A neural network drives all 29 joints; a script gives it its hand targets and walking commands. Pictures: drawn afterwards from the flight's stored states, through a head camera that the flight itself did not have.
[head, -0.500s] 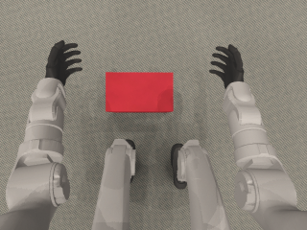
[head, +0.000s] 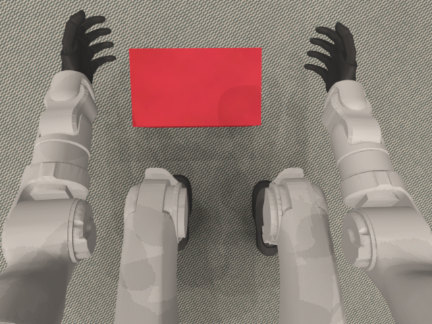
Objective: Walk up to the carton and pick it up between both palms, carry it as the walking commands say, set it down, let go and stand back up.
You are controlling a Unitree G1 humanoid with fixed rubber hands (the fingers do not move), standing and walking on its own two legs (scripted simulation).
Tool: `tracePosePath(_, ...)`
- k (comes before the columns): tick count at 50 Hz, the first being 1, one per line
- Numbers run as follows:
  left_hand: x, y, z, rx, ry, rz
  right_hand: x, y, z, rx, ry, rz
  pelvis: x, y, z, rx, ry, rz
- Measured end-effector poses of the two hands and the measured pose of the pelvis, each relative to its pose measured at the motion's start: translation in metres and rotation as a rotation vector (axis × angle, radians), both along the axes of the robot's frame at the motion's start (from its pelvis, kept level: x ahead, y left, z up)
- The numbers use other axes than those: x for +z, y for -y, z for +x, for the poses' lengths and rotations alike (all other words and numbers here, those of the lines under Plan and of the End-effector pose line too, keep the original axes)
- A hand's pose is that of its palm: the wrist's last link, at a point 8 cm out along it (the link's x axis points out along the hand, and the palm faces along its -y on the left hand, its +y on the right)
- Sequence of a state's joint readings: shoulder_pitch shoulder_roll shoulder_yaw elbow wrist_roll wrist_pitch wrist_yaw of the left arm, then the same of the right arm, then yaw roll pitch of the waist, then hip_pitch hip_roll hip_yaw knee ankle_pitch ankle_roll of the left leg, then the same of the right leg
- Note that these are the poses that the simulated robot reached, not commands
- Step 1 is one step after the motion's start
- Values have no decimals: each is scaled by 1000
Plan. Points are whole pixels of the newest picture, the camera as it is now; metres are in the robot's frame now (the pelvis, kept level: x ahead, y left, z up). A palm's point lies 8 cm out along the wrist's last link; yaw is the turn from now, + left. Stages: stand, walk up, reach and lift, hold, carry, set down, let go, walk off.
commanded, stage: reach and lift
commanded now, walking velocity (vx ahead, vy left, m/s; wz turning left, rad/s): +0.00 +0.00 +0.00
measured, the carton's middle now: (198, 94) +0.47 +0.06 -0.32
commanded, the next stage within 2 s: none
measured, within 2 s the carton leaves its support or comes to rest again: neither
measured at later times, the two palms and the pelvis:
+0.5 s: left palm (105, 89) +0.46 +0.25 -0.26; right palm (326, 89) +0.48 -0.20 -0.25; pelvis +0.00 +0.00 -0.06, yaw +0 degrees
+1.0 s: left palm (112, 85) +0.47 +0.23 -0.25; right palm (320, 80) +0.49 -0.18 -0.24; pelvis -0.01 -0.01 -0.06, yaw -1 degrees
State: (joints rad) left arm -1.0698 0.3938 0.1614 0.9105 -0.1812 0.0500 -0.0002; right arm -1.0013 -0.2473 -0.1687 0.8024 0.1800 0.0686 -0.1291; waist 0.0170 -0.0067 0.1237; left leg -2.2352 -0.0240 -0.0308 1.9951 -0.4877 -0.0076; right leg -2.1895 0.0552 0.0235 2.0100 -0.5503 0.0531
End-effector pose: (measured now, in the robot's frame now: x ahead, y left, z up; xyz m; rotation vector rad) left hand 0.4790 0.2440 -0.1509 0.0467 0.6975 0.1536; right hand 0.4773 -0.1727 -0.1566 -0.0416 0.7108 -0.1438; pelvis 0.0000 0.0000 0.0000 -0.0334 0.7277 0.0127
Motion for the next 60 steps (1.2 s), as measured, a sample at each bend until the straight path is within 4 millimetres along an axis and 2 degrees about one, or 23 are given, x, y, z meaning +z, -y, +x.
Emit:
tracePosePath(6, -36, -2, -6, 20, -8, 11, -36, -5, -2, 20, -22, 4, -22, -1, 3, -3, 11, 3)
tracePosePath(12, -75, -3, -20, 25, -55, 10, -56, 13, 5, 8, -12, -36, -39, 0, 3, -3, 27, 7)
tracePosePath(17, -102, 7, -24, -2, -86, 4, -82, 21, -3, 25, -75, -48, -51, 0, 0, -17, 63, 12)
tracePosePath(19, -108, 2, -26, -14, -107, 34, -91, 23, -5, 26, -84, -45, -55, 1, 0, -20, 83, 11)
tracePosePath(24, -107, -4, -18, 33, -72, 17, -99, 26, -4, 44, -88, -57, -61, 3, -1, -17, 124, 21)
tracePosePath(31, -102, 5, -5, 20, -43, 3, -84, 18, 13, 61, -33, -49, -64, 5, -2, -27, 138, 15)
tracePosePath(42, -106, 5, -19, 15, -82, 15, -92, 21, -2, 58, -85, -65, -59, 6, -7, -24, 134, 15)
tracePosePath(51, -98, 15, -8, 1, -65, 7, -80, 2, 12, 93, -49, -45, -56, 5, -11, -26, 130, 13)
tracePosePath(60, -97, 17, -6, 8, -69, 13, -82, -16, 20, 106, -64, -32, -53, 3, -9, -21, 111, 12)
